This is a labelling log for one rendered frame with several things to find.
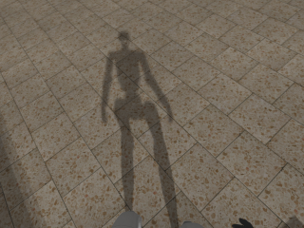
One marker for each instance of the robot left thigh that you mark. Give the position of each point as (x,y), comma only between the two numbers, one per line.
(128,219)

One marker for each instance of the right robot hand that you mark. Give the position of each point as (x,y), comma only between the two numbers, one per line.
(244,222)

